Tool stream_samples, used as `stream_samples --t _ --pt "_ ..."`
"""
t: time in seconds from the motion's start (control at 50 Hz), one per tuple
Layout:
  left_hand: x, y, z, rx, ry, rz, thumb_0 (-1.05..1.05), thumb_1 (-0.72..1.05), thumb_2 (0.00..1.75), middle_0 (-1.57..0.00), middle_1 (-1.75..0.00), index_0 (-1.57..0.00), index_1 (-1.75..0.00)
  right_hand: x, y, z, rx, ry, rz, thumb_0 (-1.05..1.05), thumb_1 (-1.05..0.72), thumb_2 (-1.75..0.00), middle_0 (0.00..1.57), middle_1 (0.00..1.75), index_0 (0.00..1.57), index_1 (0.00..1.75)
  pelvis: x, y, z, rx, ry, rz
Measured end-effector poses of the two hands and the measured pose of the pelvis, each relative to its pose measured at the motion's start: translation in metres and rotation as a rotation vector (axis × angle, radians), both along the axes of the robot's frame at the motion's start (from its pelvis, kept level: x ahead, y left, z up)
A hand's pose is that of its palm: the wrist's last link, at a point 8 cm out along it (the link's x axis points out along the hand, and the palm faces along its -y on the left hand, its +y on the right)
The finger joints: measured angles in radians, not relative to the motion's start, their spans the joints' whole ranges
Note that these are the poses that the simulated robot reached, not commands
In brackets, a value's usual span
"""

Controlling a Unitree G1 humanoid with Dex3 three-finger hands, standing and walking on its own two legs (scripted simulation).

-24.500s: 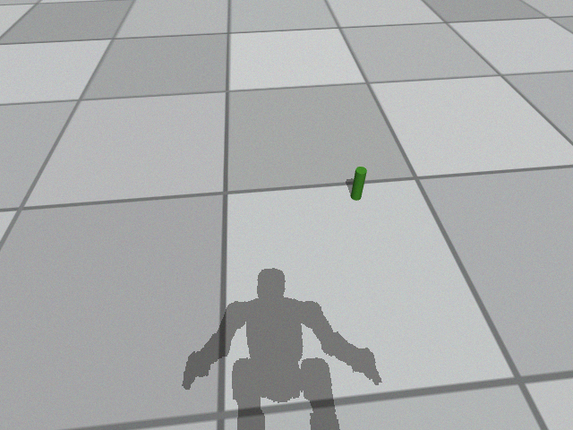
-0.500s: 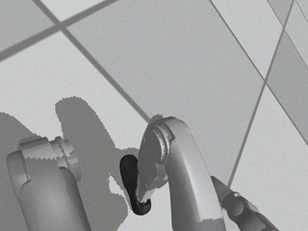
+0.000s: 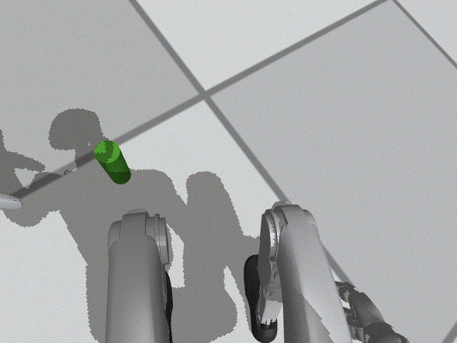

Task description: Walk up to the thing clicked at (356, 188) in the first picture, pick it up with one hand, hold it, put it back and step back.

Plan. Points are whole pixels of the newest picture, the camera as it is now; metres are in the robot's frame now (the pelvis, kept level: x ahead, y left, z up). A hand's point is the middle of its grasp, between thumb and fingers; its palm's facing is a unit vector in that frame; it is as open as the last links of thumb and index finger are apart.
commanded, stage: home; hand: left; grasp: from the side
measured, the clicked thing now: (114, 164) +0.46 +0.25 -0.28
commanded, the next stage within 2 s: none
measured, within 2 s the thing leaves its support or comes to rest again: neither
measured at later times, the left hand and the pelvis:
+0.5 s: hand out of the picture +0.29 +0.28 +0.13, palm faces +0.23 -0.87 -0.44, open 17.3 cm; pelvis +0.05 -0.01 +0.23, yaw +6 degrees
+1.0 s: hand out of the picture +0.24 +0.21 +0.30, palm faces +0.23 -0.92 -0.31, open 17.6 cm; pelvis +0.10 +0.00 +0.35, yaw +8 degrees
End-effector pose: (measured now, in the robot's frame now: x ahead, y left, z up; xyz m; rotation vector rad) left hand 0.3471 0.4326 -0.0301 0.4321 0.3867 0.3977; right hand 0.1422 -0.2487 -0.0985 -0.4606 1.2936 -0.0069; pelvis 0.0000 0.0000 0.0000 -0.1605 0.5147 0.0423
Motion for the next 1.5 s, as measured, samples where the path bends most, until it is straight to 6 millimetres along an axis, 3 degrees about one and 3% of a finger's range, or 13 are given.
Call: stream_samples --t 0.08,0.16,0.26,0.46,0.62,0.8,0.9,1.0,1.18,1.5 --pt "-0.025 -0.016 0.023 0.009 0.097 0.012 -0.01 -0.50 0.09 -0.07 -0.07 -0.07 -0.07 0.008 0.003 0.015 0.044 -0.011 -0.036 0.00 -0.91 -0.90 0.20 0.30 0.20 0.30 0.001 -0.002 0.028 0.024 0.030 0.008" --pt "-0.046 -0.047 0.050 -0.009 0.162 -0.003 -0.01 -0.48 0.09 -0.08 -0.08 -0.08 -0.07 0.024 0.006 0.046 0.069 -0.058 -0.056 0.01 -0.90 -0.90 0.20 0.30 0.20 0.30 0.004 -0.005 0.065 0.043 0.044 0.014" --pt "-0.065 -0.075 0.094 -0.046 0.218 0.019 -0.01 -0.48 0.09 -0.08 -0.08 -0.08 -0.07 0.053 0.007 0.102 0.072 -0.155 -0.070 0.01 -0.90 -0.90 0.20 0.30 0.20 0.30 0.015 -0.010 0.117 0.064 0.038 0.026" --pt "-0.084 -0.106 0.184 -0.117 0.297 0.103 -0.01 -0.51 0.07 -0.07 -0.06 -0.07 -0.06 0.101 0.002 0.217 0.055 -0.353 -0.071 0.01 -0.90 -0.90 0.20 0.30 0.20 0.30 0.045 -0.014 0.212 0.094 -0.037 0.053" --pt "-0.098 -0.141 0.244 -0.196 0.349 0.113 -0.01 -0.53 0.06 -0.06 -0.06 -0.06 -0.05 0.110 0.005 0.289 0.053 -0.420 -0.085 0.01 -0.90 -0.90 0.20 0.30 0.20 0.30 0.067 -0.013 0.275 0.111 -0.133 0.072" --pt "-0.115 -0.169 0.313 -0.240 0.346 0.096 -0.01 -0.55 0.05 -0.06 -0.05 -0.06 -0.05 0.112 0.020 0.348 0.070 -0.503 -0.120 0.01 -0.90 -0.90 0.20 0.30 0.20 0.30 0.089 -0.006 0.327 0.126 -0.253 0.087" --pt "-0.124 -0.179 0.345 -0.249 0.304 0.074 -0.01 -0.55 0.04 -0.06 -0.05 -0.06 -0.05 0.121 0.030 0.370 0.093 -0.577 -0.119 0.01 -0.90 -0.90 0.20 0.30 0.20 0.30 0.095 -0.001 0.343 0.132 -0.304 0.091" --pt "-0.134 -0.185 0.361 -0.265 0.285 0.069 -0.01 -0.57 0.03 -0.06 -0.05 -0.06 -0.05 0.133 0.039 0.384 0.120 -0.641 -0.095 0.01 -0.90 -0.90 0.20 0.30 0.20 0.30 0.097 0.001 0.350 0.137 -0.338 0.094" --pt "-0.148 -0.187 0.358 -0.286 0.312 0.091 -0.01 -0.58 0.03 -0.05 -0.05 -0.06 -0.05 0.142 0.041 0.395 0.128 -0.685 -0.039 0.01 -0.90 -0.90 0.20 0.30 0.20 0.30 0.092 -0.002 0.354 0.144 -0.364 0.103" --pt "-0.150 -0.193 0.361 -0.287 0.305 0.074 -0.01 -0.56 0.04 -0.05 -0.05 -0.06 -0.05 0.118 0.028 0.392 0.115 -0.657 -0.060 0.01 -0.90 -0.90 0.20 0.30 0.20 0.30 0.085 -0.007 0.358 0.149 -0.388 0.101"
